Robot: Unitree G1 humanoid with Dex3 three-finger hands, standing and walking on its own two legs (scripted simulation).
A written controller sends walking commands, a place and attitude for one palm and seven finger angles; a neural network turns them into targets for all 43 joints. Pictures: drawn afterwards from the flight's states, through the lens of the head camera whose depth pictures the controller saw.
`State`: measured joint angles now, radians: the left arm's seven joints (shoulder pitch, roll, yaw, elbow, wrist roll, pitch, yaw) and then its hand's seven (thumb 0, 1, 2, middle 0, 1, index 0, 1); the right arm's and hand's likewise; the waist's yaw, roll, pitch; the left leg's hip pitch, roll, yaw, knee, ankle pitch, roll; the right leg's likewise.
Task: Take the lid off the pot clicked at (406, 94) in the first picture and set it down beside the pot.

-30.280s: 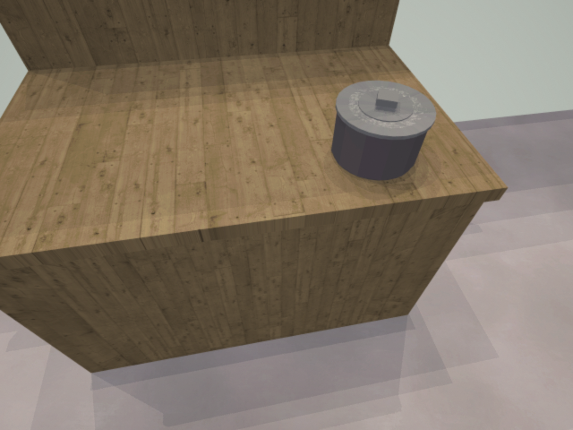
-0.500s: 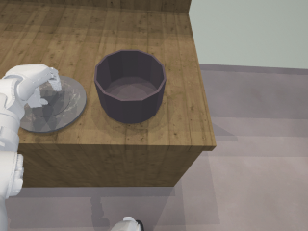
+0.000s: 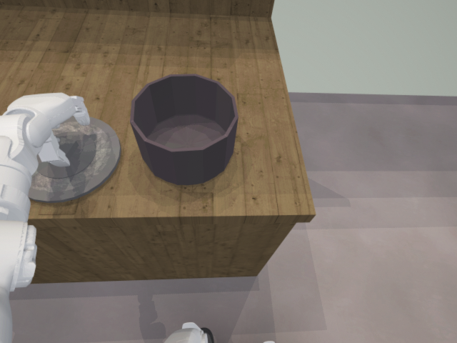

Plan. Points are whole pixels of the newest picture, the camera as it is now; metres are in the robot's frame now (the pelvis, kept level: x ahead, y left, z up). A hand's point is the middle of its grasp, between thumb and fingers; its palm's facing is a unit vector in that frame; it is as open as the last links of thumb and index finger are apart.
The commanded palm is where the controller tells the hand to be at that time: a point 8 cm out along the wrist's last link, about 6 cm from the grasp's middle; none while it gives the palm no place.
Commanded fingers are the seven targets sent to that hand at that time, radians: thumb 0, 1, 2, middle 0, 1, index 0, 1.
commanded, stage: open the fingers wide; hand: left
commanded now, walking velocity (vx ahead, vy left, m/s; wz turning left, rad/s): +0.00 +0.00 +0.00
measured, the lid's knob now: (61, 148) +0.47 +0.31 +0.01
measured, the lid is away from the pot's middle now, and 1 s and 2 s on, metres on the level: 0.24 0.24 0.24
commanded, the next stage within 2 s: raise the empty hand in 0.12 s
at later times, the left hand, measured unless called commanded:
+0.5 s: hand (48, 131) +0.45 +0.30 +0.08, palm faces -0.41 -0.08 -0.91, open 11.1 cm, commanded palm +0.47 +0.29 +0.15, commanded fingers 0.00 -0.03 0.68 -0.36 -0.83 -0.36 -0.83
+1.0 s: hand (27, 107) +0.46 +0.31 +0.13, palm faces -0.39 -0.10 -0.92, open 11.1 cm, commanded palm +0.47 +0.30 +0.20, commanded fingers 0.00 -0.03 0.68 -0.36 -0.83 -0.36 -0.83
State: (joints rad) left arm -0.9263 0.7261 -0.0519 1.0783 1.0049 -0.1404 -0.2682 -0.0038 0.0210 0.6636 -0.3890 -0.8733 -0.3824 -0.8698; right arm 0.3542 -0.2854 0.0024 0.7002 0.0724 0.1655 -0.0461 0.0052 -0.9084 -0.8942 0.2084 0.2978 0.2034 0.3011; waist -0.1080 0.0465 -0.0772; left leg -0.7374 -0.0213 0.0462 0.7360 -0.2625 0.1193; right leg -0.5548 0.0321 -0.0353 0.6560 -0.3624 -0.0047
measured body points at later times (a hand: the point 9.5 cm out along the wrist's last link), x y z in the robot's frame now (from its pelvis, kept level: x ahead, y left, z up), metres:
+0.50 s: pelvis +0.01 -0.01 +0.01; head +0.09 +0.00 +0.45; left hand +0.47 +0.30 +0.13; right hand +0.04 -0.29 -0.11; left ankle +0.05 +0.04 -0.71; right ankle -0.03 -0.15 -0.71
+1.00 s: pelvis +0.01 -0.01 +0.01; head +0.09 +0.00 +0.46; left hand +0.48 +0.31 +0.18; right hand +0.07 -0.29 -0.10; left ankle +0.05 +0.04 -0.71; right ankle -0.03 -0.15 -0.71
